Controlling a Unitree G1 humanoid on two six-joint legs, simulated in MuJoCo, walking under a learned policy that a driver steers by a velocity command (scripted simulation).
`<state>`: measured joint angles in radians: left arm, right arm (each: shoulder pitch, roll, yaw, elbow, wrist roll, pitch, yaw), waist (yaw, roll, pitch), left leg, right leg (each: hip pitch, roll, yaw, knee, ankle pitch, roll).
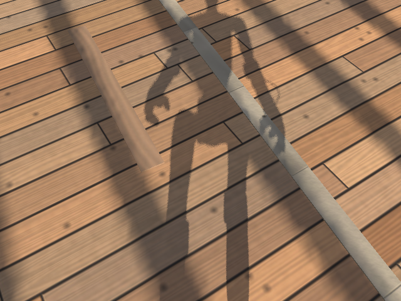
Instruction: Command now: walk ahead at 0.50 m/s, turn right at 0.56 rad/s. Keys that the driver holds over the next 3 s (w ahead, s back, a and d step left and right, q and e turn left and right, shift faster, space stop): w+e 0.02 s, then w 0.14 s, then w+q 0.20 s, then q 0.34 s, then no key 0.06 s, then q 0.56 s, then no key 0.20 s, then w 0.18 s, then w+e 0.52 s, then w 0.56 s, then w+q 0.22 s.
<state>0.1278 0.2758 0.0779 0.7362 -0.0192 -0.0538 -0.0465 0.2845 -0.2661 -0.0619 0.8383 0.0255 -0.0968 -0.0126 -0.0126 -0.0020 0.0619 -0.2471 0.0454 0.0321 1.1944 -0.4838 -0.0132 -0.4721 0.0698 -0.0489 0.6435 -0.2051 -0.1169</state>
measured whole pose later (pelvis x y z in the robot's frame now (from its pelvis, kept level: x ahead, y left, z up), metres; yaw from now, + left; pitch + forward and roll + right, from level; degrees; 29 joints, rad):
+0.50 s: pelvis +0.29 +0.04 +0.00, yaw +1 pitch +3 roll +0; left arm 0.30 0.29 0.05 0.81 0.02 -0.05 0.02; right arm 0.09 -0.27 -0.04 0.69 -0.01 -0.11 0.05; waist 0.04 0.01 0.03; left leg -0.53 -0.04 0.03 0.56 -0.08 0.08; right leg -0.15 0.06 0.02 0.89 -0.51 -0.01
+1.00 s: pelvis +0.41 +0.02 +0.02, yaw +17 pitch +3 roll +0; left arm 0.16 0.27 0.05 0.69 0.03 -0.03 0.03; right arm 0.19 -0.31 -0.07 0.64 0.01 0.03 -0.02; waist -0.01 0.04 0.00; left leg -0.44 -0.14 -0.18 0.77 -0.45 0.02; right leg -0.36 0.02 0.05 0.53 -0.22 0.00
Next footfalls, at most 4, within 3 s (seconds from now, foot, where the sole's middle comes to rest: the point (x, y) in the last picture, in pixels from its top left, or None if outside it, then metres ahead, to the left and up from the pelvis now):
0.46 left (170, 296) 0.45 0.12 -0.75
0.94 right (235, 275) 0.51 -0.08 -0.75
1.34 left None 0.38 0.16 -0.75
1.86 right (213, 270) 0.53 -0.01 -0.75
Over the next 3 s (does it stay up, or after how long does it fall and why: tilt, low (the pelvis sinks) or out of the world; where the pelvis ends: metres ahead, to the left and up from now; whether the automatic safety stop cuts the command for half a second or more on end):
stays up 0.98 0.20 0.03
